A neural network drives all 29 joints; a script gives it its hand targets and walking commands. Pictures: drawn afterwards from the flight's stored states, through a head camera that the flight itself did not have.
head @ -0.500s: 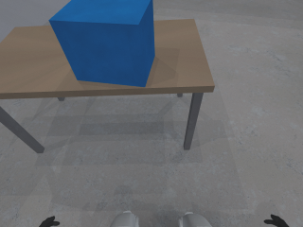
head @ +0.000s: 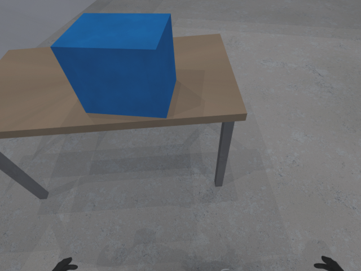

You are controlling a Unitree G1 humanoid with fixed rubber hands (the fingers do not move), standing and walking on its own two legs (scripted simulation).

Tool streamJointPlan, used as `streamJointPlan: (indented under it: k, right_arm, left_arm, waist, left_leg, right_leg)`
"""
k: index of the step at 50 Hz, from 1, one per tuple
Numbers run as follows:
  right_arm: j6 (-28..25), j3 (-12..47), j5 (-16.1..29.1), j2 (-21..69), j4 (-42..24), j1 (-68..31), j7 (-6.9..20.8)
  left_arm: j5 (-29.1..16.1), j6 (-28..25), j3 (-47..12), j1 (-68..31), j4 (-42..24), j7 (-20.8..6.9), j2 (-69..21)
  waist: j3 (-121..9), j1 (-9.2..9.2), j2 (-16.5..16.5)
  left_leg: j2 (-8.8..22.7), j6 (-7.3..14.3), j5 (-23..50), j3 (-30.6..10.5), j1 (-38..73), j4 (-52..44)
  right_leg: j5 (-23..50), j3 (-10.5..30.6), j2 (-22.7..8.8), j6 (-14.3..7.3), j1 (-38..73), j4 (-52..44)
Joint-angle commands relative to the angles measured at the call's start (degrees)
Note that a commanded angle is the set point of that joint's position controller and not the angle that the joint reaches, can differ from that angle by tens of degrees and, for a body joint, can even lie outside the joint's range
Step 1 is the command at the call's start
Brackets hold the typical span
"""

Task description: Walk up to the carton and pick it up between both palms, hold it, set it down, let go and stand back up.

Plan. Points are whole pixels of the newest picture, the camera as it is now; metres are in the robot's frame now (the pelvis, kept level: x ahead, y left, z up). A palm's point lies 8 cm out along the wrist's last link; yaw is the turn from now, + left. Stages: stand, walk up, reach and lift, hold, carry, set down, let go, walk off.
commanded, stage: walk up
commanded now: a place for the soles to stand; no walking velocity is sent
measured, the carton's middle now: (125, 66) +0.77 +0.23 +0.03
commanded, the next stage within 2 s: none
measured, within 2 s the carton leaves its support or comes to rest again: neither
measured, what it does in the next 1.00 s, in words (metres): steps to the left: left foot, then right foot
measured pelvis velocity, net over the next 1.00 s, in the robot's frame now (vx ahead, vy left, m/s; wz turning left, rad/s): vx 0.14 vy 0.15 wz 0.05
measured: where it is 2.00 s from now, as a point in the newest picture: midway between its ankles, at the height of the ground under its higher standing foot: (141, 249)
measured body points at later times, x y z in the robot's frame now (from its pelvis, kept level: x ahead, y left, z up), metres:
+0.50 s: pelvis +0.04 +0.06 +0.00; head +0.06 +0.03 +0.45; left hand +0.07 +0.43 -0.07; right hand +0.16 -0.28 -0.11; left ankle +0.11 +0.20 -0.69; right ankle +0.03 -0.11 -0.71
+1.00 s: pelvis +0.14 +0.15 -0.01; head +0.15 +0.12 +0.44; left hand +0.17 +0.51 -0.07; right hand +0.24 -0.17 -0.14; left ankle +0.21 +0.30 -0.66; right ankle +0.16 +0.03 -0.71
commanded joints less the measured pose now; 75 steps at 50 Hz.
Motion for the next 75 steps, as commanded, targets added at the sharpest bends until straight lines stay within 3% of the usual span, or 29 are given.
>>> streamJointPlan:
  k: [1, 11, 12, 13, 15, 19, 23, 26, 27, 28, 29, 31, 36, 39, 40, 41, 43, 49, 53, 56, 57, 58, 59, 60, 63, 69, 72, 74, 75]
  right_arm:
    - [-0.5, -2.3, 0.1, -12.0, -3.4, -3.6, -0.4]
    - [-0.6, -2.3, 0.1, -12.6, -1.4, -4.2, -0.1]
    - [0.5, -4.4, -2.4, -15.5, -7.2, -3.3, 2.0]
    - [1.6, -3.7, -3.1, -12.7, -8.8, -6.8, 3.1]
    - [1.8, -3.6, -4.0, -11.4, -10.7, -9.7, 3.5]
    - [1.2, -4.9, -3.1, -13.6, -9.0, -1.3, 4.0]
    - [1.4, -6.1, -2.2, -13.3, -11.4, -0.7, 5.4]
    - [1.1, -8.4, -2.8, -15.8, -8.0, 14.0, 5.6]
    - [1.0, -9.6, -3.5, -19.0, -6.0, 22.1, 4.9]
    - [0.8, -9.3, -3.3, -23.1, -9.0, 19.8, 4.3]
    - [0.9, -9.6, -1.8, -24.6, -10.9, 13.0, 4.6]
    - [0.5, -8.5, -1.6, -21.7, -13.7, 6.8, 4.2]
    - [0.5, -6.9, -2.6, -17.5, -14.3, 8.6, 4.1]
    - [1.5, -4.9, -2.3, -11.8, -17.3, 1.9, 4.6]
    - [1.7, -3.8, -2.8, -6.6, -18.8, 2.9, 4.4]
    - [2.1, -4.4, -3.5, -9.3, -18.8, 3.2, 4.0]
    - [1.7, -6.2, -2.0, -16.0, -15.5, 5.1, 3.7]
    - [1.5, -6.1, -1.7, -14.1, -13.1, 9.1, 4.3]
    - [1.5, -6.6, -1.9, -13.8, -15.2, 3.6, 5.8]
    - [0.8, -7.8, -1.2, -14.5, -11.4, 14.4, 6.0]
    - [0.2, -8.8, -0.9, -15.9, -8.7, 22.3, 5.2]
    - [-0.3, -9.8, -1.5, -20.0, -7.8, 29.6, 4.0]
    - [-0.8, -9.9, -1.0, -25.8, -10.1, 25.0, 3.4]
    - [-1.0, -9.6, 0.6, -26.0, -12.1, 17.4, 3.4]
    - [-2.8, -7.7, 0.0, -20.7, -13.8, 11.5, 2.0]
    - [-3.8, -5.7, -1.0, -18.5, -11.9, 11.7, 0.6]
    - [-3.6, -2.6, 0.5, -13.5, -12.7, 5.5, 0.0]
    - [-2.7, -1.5, 1.2, -8.9, -11.6, 10.7, -0.5]
    - [-1.7, -2.6, 1.3, -13.8, -10.2, 10.5, -1.4]
  left_arm:
    - [0.4, -1.2, 3.2, -1.1, -3.2, 0.6, 14.4]
    - [0.1, -0.6, 2.4, -2.1, -2.0, 0.4, 12.7]
    - [0.2, -1.9, 6.0, 9.8, -1.5, 1.1, 19.0]
    - [0.8, -2.5, 7.2, 17.8, 0.7, 1.8, 22.4]
    - [0.8, -3.2, 8.2, 16.7, -1.2, 3.0, 24.6]
    - [0.1, -4.6, 7.7, 8.6, -6.0, 2.9, 20.0]
    - [1.3, -5.1, 7.9, 7.6, -8.0, 2.7, 21.3]
    - [1.7, -4.2, 6.2, 3.0, -9.1, 2.7, 18.5]
    - [1.8, -4.2, 4.4, 5.6, -8.6, 2.7, 13.1]
    - [0.6, -4.0, 3.7, 7.4, -9.9, 3.2, 10.1]
    - [0.6, -3.8, 4.6, 6.7, -8.5, 3.5, 17.9]
    - [-0.2, -4.3, 5.4, 9.7, -5.6, 2.8, 20.1]
    - [-0.1, -4.6, 5.8, 13.2, -4.5, 1.2, 17.9]
    - [0.7, -5.9, 7.7, 27.9, -0.5, 2.3, 17.9]
    - [1.0, -5.8, 9.5, 33.1, -0.6, 3.5, 22.9]
    - [1.4, -5.9, 10.0, 24.6, -5.8, 4.2, 26.9]
    - [0.1, -6.5, 9.2, 17.9, -7.5, 4.6, 23.2]
    - [1.0, -7.0, 8.4, 9.2, -10.2, 3.5, 20.0]
    - [2.0, -6.4, 8.2, 10.7, -9.7, 2.7, 22.8]
    - [2.1, -5.8, 7.2, 6.9, -10.1, 2.3, 22.0]
    - [2.3, -5.3, 5.8, 8.8, -9.9, 2.0, 18.5]
    - [1.6, -5.1, 4.0, 10.8, -10.1, 1.8, 12.0]
    - [0.5, -5.3, 3.9, 7.7, -12.8, 2.2, 12.9]
    - [1.0, -5.2, 3.9, 4.1, -12.7, 2.5, 16.8]
    - [0.6, -4.9, 5.7, 13.1, -6.9, 1.3, 18.7]
    - [0.8, -2.8, 4.8, 10.3, -8.2, 0.0, 14.0]
    - [0.8, -2.8, 5.5, 14.9, -5.3, 0.7, 12.5]
    - [1.4, -3.1, 6.8, 11.1, -8.3, 1.0, 18.1]
    - [0.2, -2.8, 7.2, 7.6, -9.0, 0.5, 20.7]
  waist:
    - [-9.3, 0.19, -3.9]
    - [-9.9, -0.12, -3.7]
    - [-12.6, 3.21, 3.8]
    - [-9.7, 6.57, -4.8]
    - [-2.5, 7.46, -8.1]
    - [-3.1, 1.42, -7.5]
    - [-2.4, 0.87, -13.0]
    - [-6.7, -8.54, -5.7]
    - [-9.1, -13.42, 12.0]
    - [-7.7, -10.76, 23.5]
    - [-6.5, -8.19, 12.8]
    - [-0.8, -2.77, 4.4]
    - [-0.3, -1.38, 8.2]
    - [-4.8, 8.36, 0.0]
    - [-6.6, 11.19, -17.3]
    - [-4.4, 8.45, -11.8]
    - [0.5, 4.09, 3.6]
    - [1.2, -0.71, -7.7]
    - [0.5, 0.82, -12.7]
    - [-3.3, -5.46, -9.9]
    - [-6.6, -9.2, 0.6]
    - [-8.6, -12.24, 15.7]
    - [-7.5, -11.05, 24.5]
    - [-1.5, -7.34, 9.4]
    - [-1.8, -2.07, 2.1]
    - [-2.6, -1.05, 7.8]
    - [-6.3, 4.0, 5.6]
    - [-6.9, 2.04, -12.0]
    - [-8.5, 2.11, -10.8]
  left_leg:
    - [1.0, 4.0, 3.3, -5.9, 6.4, -7.9]
    - [4.9, 6.2, 4.4, -6.1, 10.4, -15.1]
    - [1.9, 7.3, -14.3, -4.7, 1.0, -7.7]
    - [-3.5, 5.4, -19.2, -3.4, -14.6, 5.2]
    - [-1.9, 4.4, -11.8, -14.3, -32.3, 15.9]
    - [1.6, 2.2, -4.8, -13.4, -22.4, 14.7]
    - [1.4, 3.0, -2.9, -10.0, -9.7, 6.7]
    - [-4.0, 5.3, -1.4, -4.7, 18.6, -4.2]
    - [-2.4, 6.0, -11.2, -11.2, 27.2, -11.6]
    - [13.4, 11.4, -33.1, -44.2, 20.0, -32.7]
    - [17.9, 18.5, -43.7, -56.8, 12.3, -37.8]
    - [15.4, 18.8, -33.7, -43.4, 7.2, -30.8]
    - [11.5, 17.9, -19.7, -29.6, -7.2, -25.2]
    - [3.6, 10.8, -22.6, -15.8, -29.1, -5.9]
    - [-6.9, 5.5, -18.1, -4.6, -37.8, 16.0]
    - [-9.0, 2.9, -13.9, -12.5, -40.9, 25.9]
    - [-4.3, 2.1, -4.0, -19.9, -36.9, 27.6]
    - [1.8, 1.7, 1.6, -16.2, -21.7, 20.6]
    - [1.7, 2.9, -2.9, -5.4, -12.4, 11.7]
    - [-3.0, 4.4, -1.2, 1.8, 9.7, 3.4]
    - [-6.9, 4.6, -4.8, 2.1, 19.1, 0.2]
    - [0.7, 8.0, -21.8, -16.9, 21.5, -13.9]
    - [16.1, 17.8, -32.6, -56.2, 17.3, -33.6]
    - [22.3, 22.3, -37.8, -64.9, 8.7, -37.5]
    - [16.3, 16.2, -19.9, -38.2, 6.4, -25.4]
    - [15.6, 17.2, 8.2, -22.8, -2.1, -18.5]
    - [11.8, 11.1, 23.2, -13.7, -12.5, -5.7]
    - [0.3, 3.4, 2.1, -3.3, -18.2, 12.1]
    - [-2.8, 3.2, -14.3, -5.0, -12.2, 14.3]
  right_leg:
    - [12.9, 15.5, -9.1, -6.7, -1.7, -15.0]
    - [15.9, 7.7, -5.2, -3.0, 0.0, -14.5]
    - [-8.0, 10.9, -8.8, -6.9, 9.3, -16.9]
    - [-27.7, 27.8, -14.4, -10.3, 17.9, -27.5]
    - [-28.5, 42.7, -24.0, -16.3, 22.5, -32.4]
    - [3.0, 25.2, -20.2, -13.7, 15.9, -25.7]
    - [4.2, 18.1, -17.8, -13.1, 3.0, -21.6]
    - [-2.1, 6.5, -11.7, -8.4, -17.0, -6.5]
    - [-2.8, 0.5, -2.1, -5.9, -24.9, 12.8]
    - [-15.8, -3.7, 5.1, -2.3, -31.4, 28.5]
    - [-16.0, 0.7, 1.2, -3.0, -27.3, 30.4]
    - [-9.1, -0.3, -4.1, -2.6, -24.5, 26.9]
    - [-10.9, -3.5, -7.3, -2.3, -5.3, 6.5]
    - [-1.5, -1.1, -5.8, -5.1, 25.7, -10.4]
    - [-22.9, 20.5, -16.8, -7.1, 31.2, -25.1]
    - [-44.4, 51.3, -30.6, -12.6, 21.6, -37.9]
    - [-27.5, 39.0, -28.8, -12.1, 20.2, -32.7]
    - [0.9, 14.1, -23.6, -13.3, 4.3, -23.3]
    - [-7.7, 8.4, -21.1, -13.5, -2.5, -21.7]
    - [-7.4, 0.0, -16.0, -10.1, -15.3, -10.7]
    - [1.5, -4.7, -12.9, -8.6, -18.2, 5.7]
    - [7.5, -9.0, -4.9, -4.7, -24.1, 28.9]
    - [-12.8, -4.2, 2.1, -3.3, -33.9, 38.4]
    - [-11.4, 2.2, -4.4, -3.2, -32.7, 40.0]
    - [-1.5, -0.4, -9.5, -1.9, -26.3, 30.6]
    - [-2.2, -3.2, -8.1, -1.9, -11.1, 9.3]
    - [12.1, -3.5, -5.2, -3.7, 9.0, -4.6]
    - [6.1, 23.6, -17.9, -8.3, 10.1, -22.2]
    - [-0.6, 32.6, -24.2, -13.3, 5.1, -25.3]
